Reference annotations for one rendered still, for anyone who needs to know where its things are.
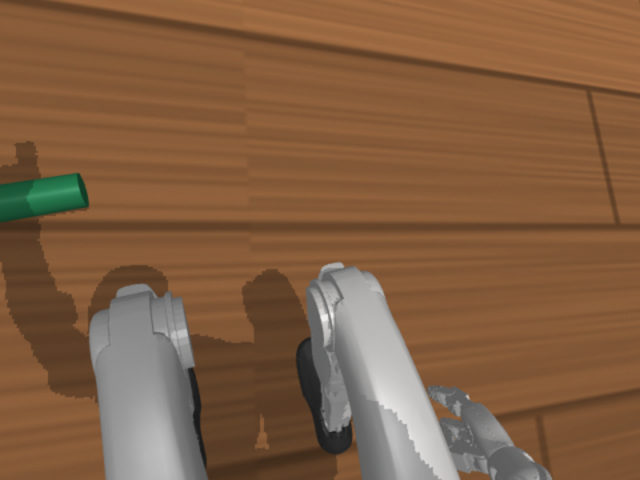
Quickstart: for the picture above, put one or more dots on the right robot hand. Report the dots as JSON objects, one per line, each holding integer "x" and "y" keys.
{"x": 478, "y": 435}

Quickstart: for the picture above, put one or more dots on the right robot arm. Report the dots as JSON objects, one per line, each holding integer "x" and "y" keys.
{"x": 513, "y": 463}

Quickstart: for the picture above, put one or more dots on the left robot foot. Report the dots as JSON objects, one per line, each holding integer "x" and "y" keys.
{"x": 196, "y": 414}

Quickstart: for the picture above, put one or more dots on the can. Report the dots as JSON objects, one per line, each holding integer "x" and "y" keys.
{"x": 43, "y": 196}

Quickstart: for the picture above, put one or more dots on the right robot foot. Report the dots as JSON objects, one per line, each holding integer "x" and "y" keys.
{"x": 332, "y": 442}

